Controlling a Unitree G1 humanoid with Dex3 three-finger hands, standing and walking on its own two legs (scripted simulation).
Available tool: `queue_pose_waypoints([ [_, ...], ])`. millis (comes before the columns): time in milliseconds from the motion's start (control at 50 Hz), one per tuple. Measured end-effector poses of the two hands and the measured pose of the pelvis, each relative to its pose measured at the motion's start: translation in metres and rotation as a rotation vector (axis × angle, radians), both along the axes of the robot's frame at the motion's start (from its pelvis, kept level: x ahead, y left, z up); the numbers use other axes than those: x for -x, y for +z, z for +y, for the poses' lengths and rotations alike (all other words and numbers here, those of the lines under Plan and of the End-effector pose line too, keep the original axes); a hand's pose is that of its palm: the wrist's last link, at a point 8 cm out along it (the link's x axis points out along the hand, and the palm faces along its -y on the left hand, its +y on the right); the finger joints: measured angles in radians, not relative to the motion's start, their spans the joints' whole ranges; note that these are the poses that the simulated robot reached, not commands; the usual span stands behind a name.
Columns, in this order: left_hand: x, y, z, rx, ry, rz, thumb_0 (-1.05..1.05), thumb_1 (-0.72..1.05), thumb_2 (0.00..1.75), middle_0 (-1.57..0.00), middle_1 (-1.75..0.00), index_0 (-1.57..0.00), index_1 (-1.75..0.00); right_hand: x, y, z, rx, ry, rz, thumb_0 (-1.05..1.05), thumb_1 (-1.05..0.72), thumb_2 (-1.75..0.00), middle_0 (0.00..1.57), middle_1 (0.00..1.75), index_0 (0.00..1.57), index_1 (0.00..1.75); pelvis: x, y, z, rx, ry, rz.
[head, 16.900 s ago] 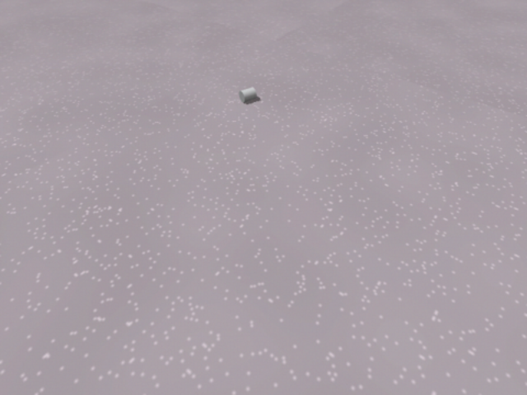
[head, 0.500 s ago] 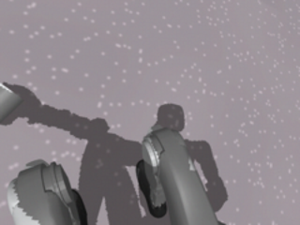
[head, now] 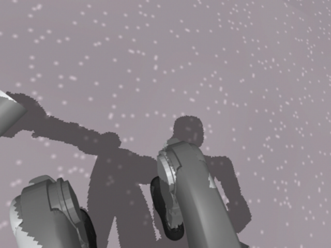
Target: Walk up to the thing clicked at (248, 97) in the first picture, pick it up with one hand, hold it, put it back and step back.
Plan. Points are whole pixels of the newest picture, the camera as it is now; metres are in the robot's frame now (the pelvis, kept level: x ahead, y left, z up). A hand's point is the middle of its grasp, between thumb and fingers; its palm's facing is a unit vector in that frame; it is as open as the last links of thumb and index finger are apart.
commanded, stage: rise first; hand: left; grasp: from above
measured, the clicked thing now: out of the picture +0.51 +0.30 -0.28
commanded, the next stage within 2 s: approach in 0.08 s
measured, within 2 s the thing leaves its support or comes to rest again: neither
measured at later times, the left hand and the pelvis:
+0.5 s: hand out of the picture +0.50 +0.30 -0.16, palm faces -0.24 -0.30 -0.92, open 14.2 cm; pelvis +0.00 +0.00 +0.00, yaw +0 degrees
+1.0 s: hand out of the picture +0.47 +0.31 -0.19, palm faces -0.29 -0.31 -0.90, open 14.1 cm; pelvis +0.00 -0.01 +0.00, yaw +0 degrees
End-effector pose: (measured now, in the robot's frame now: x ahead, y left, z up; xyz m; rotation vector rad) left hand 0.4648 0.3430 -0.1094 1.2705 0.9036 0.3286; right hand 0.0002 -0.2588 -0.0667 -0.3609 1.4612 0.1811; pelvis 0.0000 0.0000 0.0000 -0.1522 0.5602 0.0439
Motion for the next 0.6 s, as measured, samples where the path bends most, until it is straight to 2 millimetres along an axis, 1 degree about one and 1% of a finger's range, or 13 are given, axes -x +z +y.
queue_pose_waypoints([
  [200,0.004,-0.001,0.002,-0.001,0.000,0.023,0.00,-0.58,1.02,-0.12,-1.01,-0.10,-1.03,0.002,-0.001,0.000,0.000,-0.003,0.001,0.00,-0.91,-0.90,0.20,0.30,0.20,0.30,0.000,0.000,0.000,-0.002,0.002,-0.003],
  [280,0.003,-0.001,-0.001,-0.001,-0.008,0.015,0.00,-0.58,1.03,-0.12,-1.00,-0.10,-1.03,0.003,-0.001,0.000,-0.007,0.001,0.009,0.00,-0.91,-0.90,0.20,0.30,0.20,0.30,0.000,-0.001,-0.001,-0.005,0.003,-0.003],
  [340,0.001,-0.002,-0.006,-0.003,-0.018,0.014,0.00,-0.59,1.05,-0.13,-0.99,-0.09,-1.02,0.005,-0.001,-0.001,-0.006,0.000,0.013,0.00,-0.91,-0.90,0.20,0.30,0.20,0.30,0.000,-0.001,-0.002,-0.007,0.004,-0.005],
  [400,-0.006,0.000,-0.015,0.001,-0.029,0.006,0.00,-0.59,1.06,-0.13,-0.98,-0.09,-1.02,0.008,0.000,-0.001,-0.001,-0.005,0.018,0.00,-0.91,-0.90,0.20,0.30,0.20,0.30,0.000,-0.001,-0.002,-0.009,0.004,-0.004],
  [460,-0.019,0.004,-0.027,0.006,-0.048,-0.015,0.00,-0.59,1.07,-0.13,-0.98,-0.09,-1.02,0.012,0.003,-0.002,0.005,-0.015,0.023,0.00,-0.91,-0.90,0.20,0.30,0.20,0.30,0.000,0.000,-0.003,-0.009,0.003,0.000],
  [540,-0.040,0.016,-0.045,0.003,-0.066,-0.059,0.00,-0.59,1.07,-0.13,-0.98,-0.09,-1.03,0.017,0.007,-0.002,0.007,-0.039,0.026,0.00,-0.91,-0.90,0.20,0.30,0.20,0.30,-0.001,0.003,-0.003,-0.009,-0.002,0.017],
  [600,-0.050,0.026,-0.055,-0.001,-0.063,-0.067,0.00,-0.59,1.06,-0.12,-0.98,-0.08,-1.03,0.021,0.010,-0.003,0.005,-0.066,0.031,0.00,-0.91,-0.90,0.20,0.30,0.20,0.30,-0.003,0.005,-0.003,-0.008,-0.006,0.032],
])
